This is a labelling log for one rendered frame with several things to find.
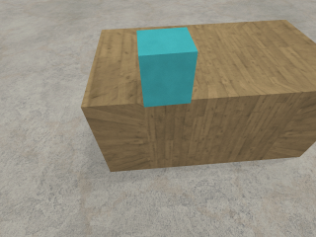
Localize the carton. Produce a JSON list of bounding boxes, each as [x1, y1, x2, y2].
[[136, 27, 198, 108]]

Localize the pedestal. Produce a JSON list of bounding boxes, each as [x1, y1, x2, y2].
[[81, 20, 316, 172]]

